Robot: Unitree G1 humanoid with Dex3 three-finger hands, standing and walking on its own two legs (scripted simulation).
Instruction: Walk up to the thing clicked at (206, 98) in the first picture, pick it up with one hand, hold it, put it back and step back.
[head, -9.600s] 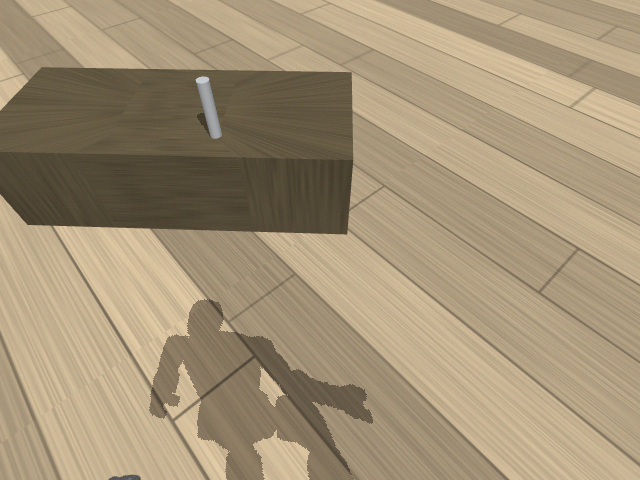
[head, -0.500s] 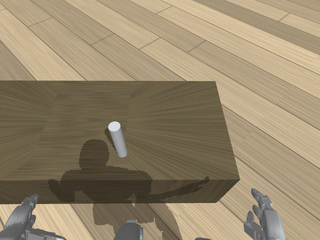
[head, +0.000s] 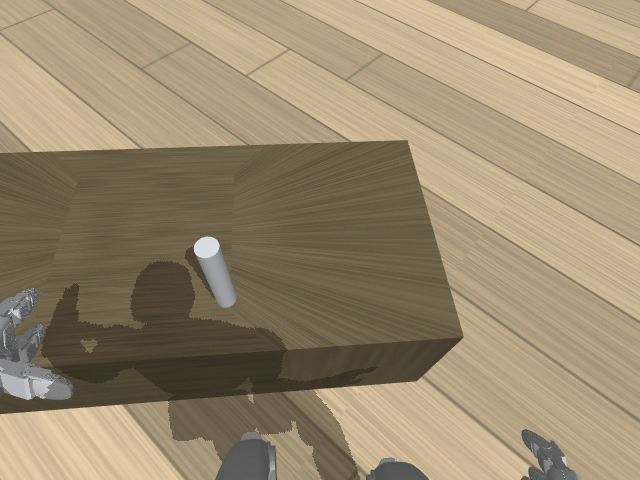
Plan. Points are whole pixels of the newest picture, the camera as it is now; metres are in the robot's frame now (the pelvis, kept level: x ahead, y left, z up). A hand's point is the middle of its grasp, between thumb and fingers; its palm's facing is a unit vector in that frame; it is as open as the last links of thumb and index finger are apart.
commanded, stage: go down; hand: left
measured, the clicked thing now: (217, 275) +0.48 +0.19 -0.22
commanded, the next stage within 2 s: none
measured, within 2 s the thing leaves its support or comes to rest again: neither
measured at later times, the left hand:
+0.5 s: hand (37, 294) +0.34 +0.36 +0.00, palm faces +0.15 -0.98 -0.12, open 17.1 cm
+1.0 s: hand (30, 280) +0.36 +0.37 +0.00, palm faces +0.16 -0.98 -0.10, open 17.4 cm
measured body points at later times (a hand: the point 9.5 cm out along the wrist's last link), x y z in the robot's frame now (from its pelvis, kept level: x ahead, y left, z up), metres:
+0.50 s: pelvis -0.02 +0.00 -0.01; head +0.09 +0.03 +0.43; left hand +0.33 +0.41 +0.01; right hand +0.07 -0.28 -0.10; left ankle +0.04 +0.12 -0.68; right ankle -0.04 -0.15 -0.68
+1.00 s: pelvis +0.00 +0.01 +0.00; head +0.11 +0.05 +0.43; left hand +0.35 +0.42 +0.01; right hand +0.08 -0.27 -0.10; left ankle +0.04 +0.12 -0.68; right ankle -0.04 -0.15 -0.68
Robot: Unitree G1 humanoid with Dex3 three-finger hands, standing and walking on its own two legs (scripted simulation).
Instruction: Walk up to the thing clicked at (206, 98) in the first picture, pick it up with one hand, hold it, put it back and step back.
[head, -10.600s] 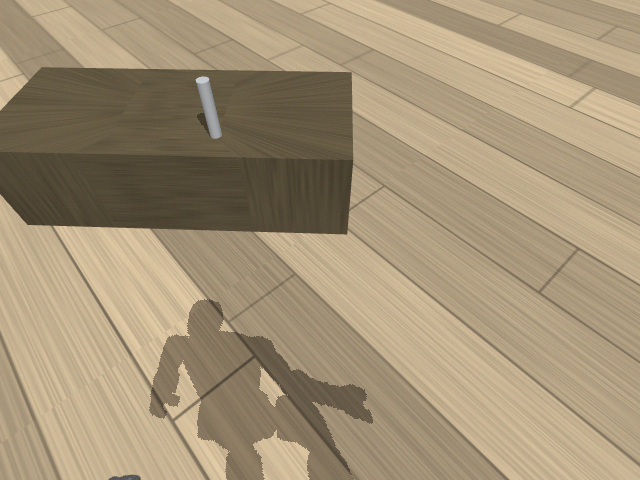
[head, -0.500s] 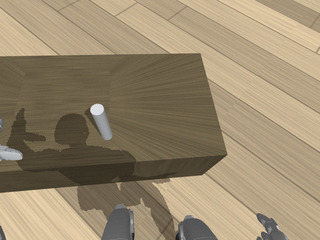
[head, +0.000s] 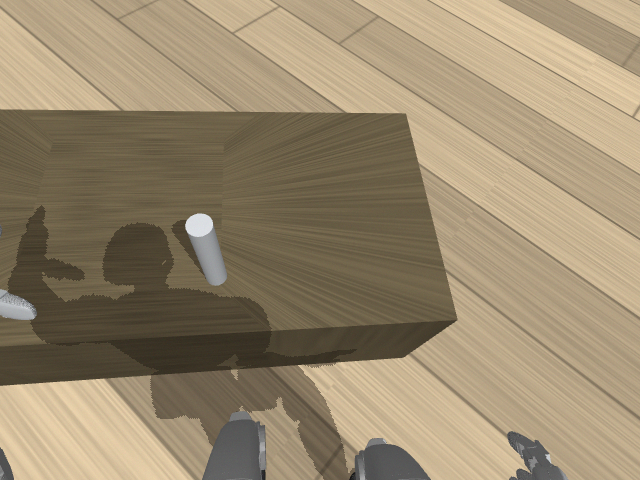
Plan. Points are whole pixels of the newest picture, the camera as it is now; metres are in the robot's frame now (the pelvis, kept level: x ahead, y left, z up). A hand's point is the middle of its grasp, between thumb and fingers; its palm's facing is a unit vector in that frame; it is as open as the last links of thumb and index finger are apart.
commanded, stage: go down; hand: left
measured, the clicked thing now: (209, 253) +0.48 +0.18 -0.21
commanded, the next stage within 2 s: none
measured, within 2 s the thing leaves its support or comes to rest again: neither
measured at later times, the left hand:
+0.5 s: hand (1, 231) +0.39 +0.37 +0.01, palm faces +0.16 -0.98 -0.07, open 17.3 cm
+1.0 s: hand out of the picture +0.41 +0.38 +0.02, palm faces +0.16 -0.99 -0.05, open 17.2 cm
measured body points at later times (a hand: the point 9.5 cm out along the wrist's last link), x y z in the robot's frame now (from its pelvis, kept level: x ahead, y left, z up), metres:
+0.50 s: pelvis -0.01 +0.00 -0.01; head +0.12 +0.05 +0.42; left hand +0.38 +0.43 +0.02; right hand +0.05 -0.27 -0.10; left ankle +0.04 +0.11 -0.67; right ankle -0.04 -0.16 -0.67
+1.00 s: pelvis +0.00 +0.01 -0.02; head +0.14 +0.06 +0.41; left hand +0.39 +0.43 +0.02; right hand +0.06 -0.27 -0.11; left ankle +0.04 +0.11 -0.67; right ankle -0.04 -0.16 -0.67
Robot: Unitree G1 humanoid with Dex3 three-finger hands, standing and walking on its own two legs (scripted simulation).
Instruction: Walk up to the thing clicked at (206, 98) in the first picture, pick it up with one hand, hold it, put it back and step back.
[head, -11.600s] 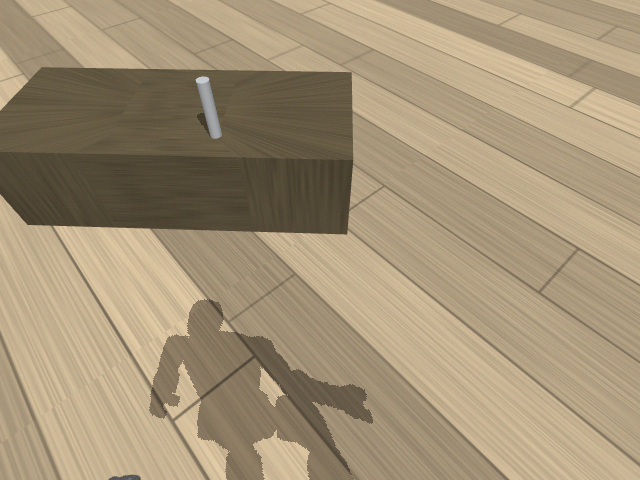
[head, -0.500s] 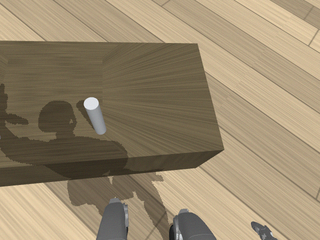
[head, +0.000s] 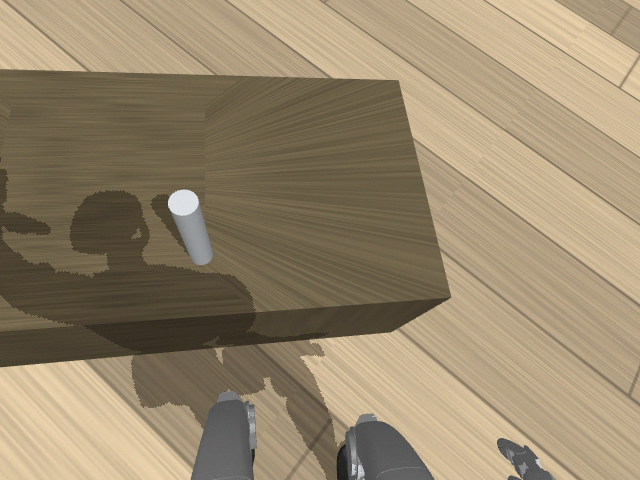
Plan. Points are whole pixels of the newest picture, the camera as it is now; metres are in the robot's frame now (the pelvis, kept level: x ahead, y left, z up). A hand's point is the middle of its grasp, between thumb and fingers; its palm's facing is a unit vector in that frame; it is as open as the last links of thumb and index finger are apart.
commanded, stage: go down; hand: left
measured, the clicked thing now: (193, 232) +0.48 +0.18 -0.20
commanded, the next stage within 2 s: none
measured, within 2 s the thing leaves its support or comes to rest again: neither
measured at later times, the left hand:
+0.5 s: hand out of the picture +0.42 +0.38 +0.05, palm faces +0.17 -0.98 -0.05, open 17.2 cm
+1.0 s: hand out of the picture +0.43 +0.38 +0.06, palm faces +0.16 -0.99 -0.03, open 17.1 cm
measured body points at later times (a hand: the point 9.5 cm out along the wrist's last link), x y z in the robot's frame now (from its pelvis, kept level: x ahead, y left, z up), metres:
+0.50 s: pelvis +0.00 -0.01 -0.01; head +0.15 +0.05 +0.41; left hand +0.41 +0.43 +0.05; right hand +0.05 -0.28 -0.10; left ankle +0.04 +0.11 -0.66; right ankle -0.04 -0.17 -0.66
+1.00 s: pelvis +0.00 +0.00 -0.01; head +0.15 +0.06 +0.41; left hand +0.41 +0.43 +0.06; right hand +0.06 -0.28 -0.09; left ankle +0.04 +0.11 -0.66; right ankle -0.04 -0.17 -0.66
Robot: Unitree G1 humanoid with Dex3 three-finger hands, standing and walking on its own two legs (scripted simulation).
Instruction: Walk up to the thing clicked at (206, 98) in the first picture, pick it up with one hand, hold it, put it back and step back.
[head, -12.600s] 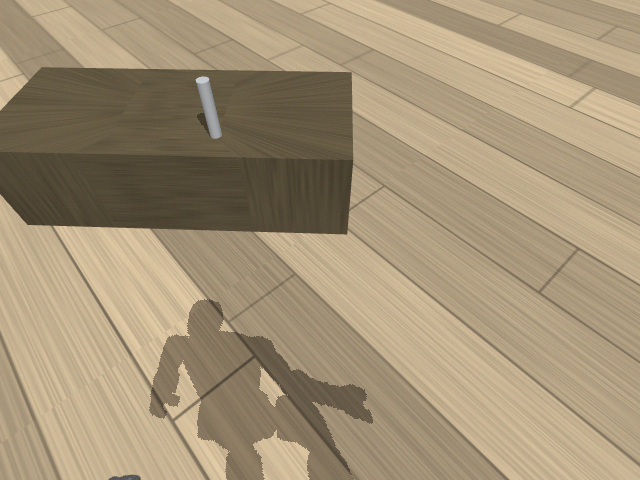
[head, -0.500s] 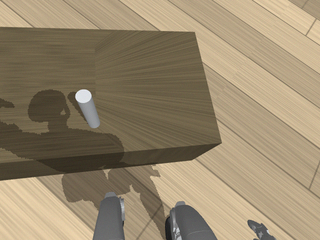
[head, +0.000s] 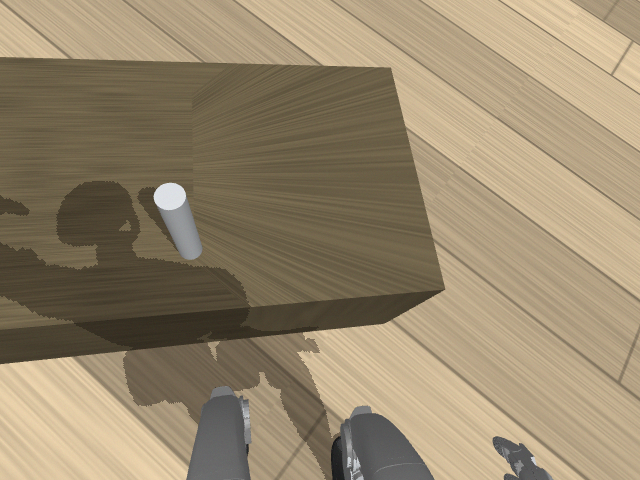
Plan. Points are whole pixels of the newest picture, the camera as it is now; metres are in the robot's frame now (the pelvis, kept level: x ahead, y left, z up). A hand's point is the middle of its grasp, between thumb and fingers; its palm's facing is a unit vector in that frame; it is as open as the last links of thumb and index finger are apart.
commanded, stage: go down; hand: left
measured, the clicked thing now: (181, 226) +0.48 +0.18 -0.19
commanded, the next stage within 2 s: approach in 1.30 s
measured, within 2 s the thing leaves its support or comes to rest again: neither
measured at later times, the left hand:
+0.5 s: hand out of the picture +0.42 +0.39 +0.06, palm faces +0.16 -0.99 +0.00, open 17.0 cm
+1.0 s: hand out of the picture +0.43 +0.39 +0.07, palm faces +0.16 -0.99 +0.01, open 16.9 cm
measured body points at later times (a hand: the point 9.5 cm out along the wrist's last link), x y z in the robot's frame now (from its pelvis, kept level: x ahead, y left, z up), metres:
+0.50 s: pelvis -0.01 +0.00 +0.00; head +0.15 +0.07 +0.41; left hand +0.41 +0.44 +0.07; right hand +0.06 -0.27 -0.09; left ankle +0.04 +0.11 -0.65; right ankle -0.03 -0.17 -0.65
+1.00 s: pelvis -0.01 +0.00 -0.01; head +0.15 +0.07 +0.41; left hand +0.41 +0.44 +0.07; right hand +0.06 -0.27 -0.10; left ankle +0.04 +0.11 -0.65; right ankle -0.03 -0.17 -0.65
